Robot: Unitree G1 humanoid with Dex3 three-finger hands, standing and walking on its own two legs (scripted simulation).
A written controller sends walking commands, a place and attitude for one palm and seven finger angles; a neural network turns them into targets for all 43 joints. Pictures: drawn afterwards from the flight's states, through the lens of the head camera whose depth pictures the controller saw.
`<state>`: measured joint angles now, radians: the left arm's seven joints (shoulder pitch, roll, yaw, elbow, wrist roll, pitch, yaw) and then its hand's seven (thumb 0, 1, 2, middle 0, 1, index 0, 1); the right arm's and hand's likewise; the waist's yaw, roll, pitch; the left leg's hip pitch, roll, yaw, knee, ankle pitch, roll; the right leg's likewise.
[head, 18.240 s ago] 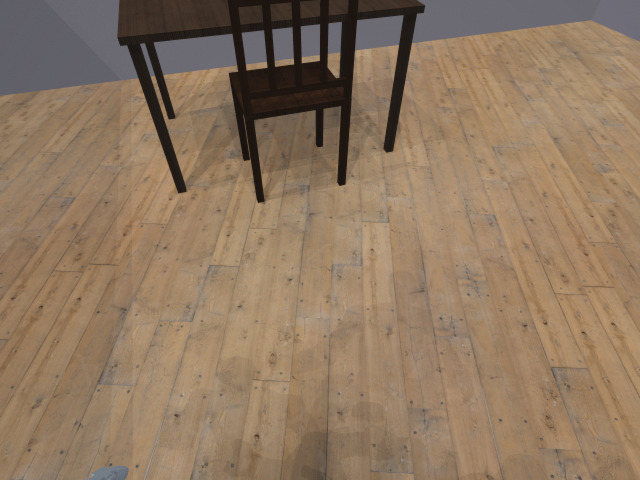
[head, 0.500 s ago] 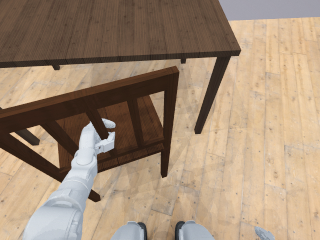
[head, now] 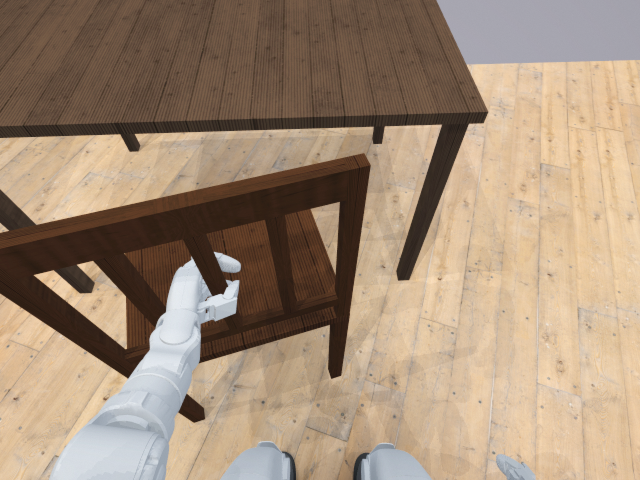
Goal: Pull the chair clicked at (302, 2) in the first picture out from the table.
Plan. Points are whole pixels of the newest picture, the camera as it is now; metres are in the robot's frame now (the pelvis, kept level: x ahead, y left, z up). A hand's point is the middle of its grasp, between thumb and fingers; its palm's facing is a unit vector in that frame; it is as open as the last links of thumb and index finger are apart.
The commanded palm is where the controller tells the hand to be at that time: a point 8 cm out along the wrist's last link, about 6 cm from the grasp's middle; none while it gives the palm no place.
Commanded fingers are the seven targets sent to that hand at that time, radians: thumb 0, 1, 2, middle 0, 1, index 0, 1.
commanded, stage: step backward, pulling the chair out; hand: left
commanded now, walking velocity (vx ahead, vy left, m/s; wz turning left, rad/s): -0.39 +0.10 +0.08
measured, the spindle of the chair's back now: (218, 286) +0.38 +0.17 -0.06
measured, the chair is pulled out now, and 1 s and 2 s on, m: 0.20 0.27 0.43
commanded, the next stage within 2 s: none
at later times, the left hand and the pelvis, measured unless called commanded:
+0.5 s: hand (226, 303) +0.35 +0.15 -0.04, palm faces +0.04 -0.98 -0.20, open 5.5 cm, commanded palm +0.34 +0.20 -0.04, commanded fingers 0.00 0.90 0.90 -0.50 -1.45 -0.50 -1.45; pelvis -0.04 +0.01 +0.00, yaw +1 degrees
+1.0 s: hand (212, 348) +0.28 +0.16 -0.04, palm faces +0.04 -0.98 -0.19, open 5.5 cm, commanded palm +0.29 +0.21 -0.04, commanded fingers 0.00 0.90 0.90 -0.50 -1.45 -0.50 -1.45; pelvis -0.09 +0.02 +0.00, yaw +3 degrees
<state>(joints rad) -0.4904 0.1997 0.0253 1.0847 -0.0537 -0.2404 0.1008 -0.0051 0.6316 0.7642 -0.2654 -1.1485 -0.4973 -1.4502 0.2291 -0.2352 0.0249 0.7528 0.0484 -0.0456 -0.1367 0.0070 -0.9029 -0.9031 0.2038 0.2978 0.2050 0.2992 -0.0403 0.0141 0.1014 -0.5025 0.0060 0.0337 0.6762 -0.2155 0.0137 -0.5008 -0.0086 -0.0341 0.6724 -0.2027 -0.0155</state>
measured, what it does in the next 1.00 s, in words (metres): steps on the spot: left foot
